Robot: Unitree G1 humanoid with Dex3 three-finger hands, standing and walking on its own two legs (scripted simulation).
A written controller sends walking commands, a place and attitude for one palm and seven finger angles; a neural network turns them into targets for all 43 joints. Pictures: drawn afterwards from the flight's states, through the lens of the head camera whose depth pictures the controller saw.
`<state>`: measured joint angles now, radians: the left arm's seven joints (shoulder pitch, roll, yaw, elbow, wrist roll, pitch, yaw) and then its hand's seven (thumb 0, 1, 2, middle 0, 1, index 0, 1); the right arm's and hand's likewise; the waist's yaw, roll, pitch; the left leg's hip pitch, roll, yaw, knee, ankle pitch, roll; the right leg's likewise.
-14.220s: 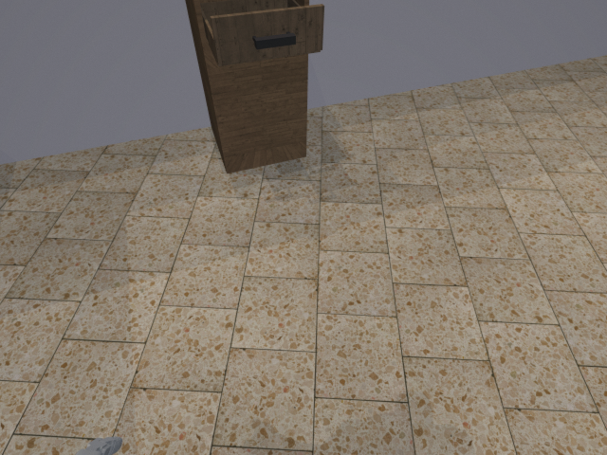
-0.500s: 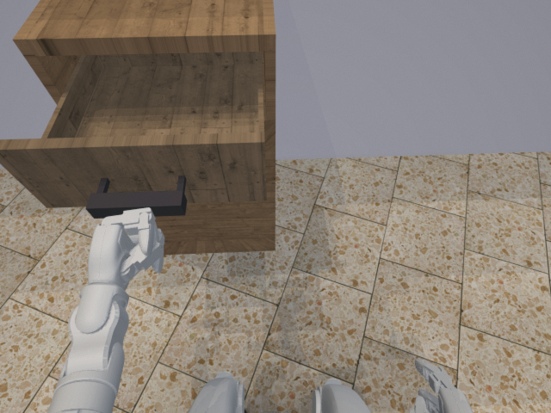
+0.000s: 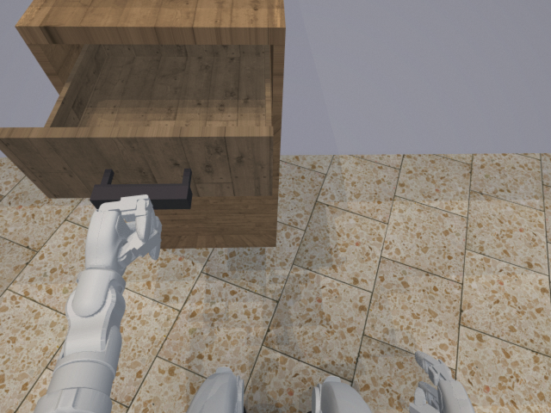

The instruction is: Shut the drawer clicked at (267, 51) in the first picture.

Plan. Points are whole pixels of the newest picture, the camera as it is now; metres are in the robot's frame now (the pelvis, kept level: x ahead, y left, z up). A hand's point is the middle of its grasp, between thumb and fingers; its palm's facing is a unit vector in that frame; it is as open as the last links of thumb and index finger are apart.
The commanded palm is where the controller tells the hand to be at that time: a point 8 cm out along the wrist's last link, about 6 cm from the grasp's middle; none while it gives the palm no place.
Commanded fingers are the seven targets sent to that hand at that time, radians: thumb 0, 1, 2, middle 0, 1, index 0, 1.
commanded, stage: push the drawer shut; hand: left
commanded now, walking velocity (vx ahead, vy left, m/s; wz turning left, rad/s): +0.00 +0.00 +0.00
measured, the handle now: (145, 185) +0.43 +0.22 +0.04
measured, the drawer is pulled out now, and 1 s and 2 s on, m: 0.21 0.09 0.00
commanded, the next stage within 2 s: none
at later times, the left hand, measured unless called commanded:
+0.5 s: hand (159, 202) +0.40 +0.19 +0.04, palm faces +0.04 -1.00 -0.05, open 3.1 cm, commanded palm +0.40 +0.24 +0.05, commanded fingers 0.00 0.90 0.90 -1.40 -1.60 -1.40 -1.60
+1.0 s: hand (164, 164) +0.48 +0.20 +0.04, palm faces +0.04 -1.00 -0.03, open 3.1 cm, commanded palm +0.47 +0.24 +0.05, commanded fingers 0.00 0.90 0.90 -1.40 -1.60 -1.40 -1.60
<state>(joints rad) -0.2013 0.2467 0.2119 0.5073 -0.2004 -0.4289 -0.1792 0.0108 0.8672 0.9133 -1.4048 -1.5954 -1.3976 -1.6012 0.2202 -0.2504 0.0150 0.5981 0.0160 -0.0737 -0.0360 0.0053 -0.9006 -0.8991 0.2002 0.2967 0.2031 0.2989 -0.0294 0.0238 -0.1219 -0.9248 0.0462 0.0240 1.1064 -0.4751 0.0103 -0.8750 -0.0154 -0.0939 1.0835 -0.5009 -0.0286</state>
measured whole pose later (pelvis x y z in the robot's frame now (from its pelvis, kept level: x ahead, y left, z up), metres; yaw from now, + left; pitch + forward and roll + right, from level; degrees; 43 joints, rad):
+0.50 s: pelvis -0.02 +0.00 -0.01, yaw +0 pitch +18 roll -2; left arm -0.54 0.33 0.27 0.88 -0.16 -0.47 -0.18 0.01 0.81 0.95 -1.41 -1.60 -1.40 -1.60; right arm 0.27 -0.26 0.03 0.65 0.01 -0.05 -0.04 0.00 -0.90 -0.90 0.20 0.30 0.20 0.30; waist -0.08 0.02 -0.11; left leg -1.00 0.05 0.01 1.14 -0.45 0.02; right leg -0.94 -0.01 -0.10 1.10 -0.47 -0.03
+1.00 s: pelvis -0.02 +0.01 -0.01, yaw -2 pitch +22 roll -3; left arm -0.80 0.45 0.38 1.11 -0.11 -0.46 -0.20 0.01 0.79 0.92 -1.40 -1.60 -1.40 -1.60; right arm 0.34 -0.27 0.04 0.65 -0.02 0.01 -0.01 0.00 -0.90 -0.90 0.20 0.30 0.20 0.30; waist -0.14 0.03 -0.12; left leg -1.10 0.06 0.02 1.17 -0.47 0.03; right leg -1.04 0.00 -0.09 1.12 -0.47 -0.02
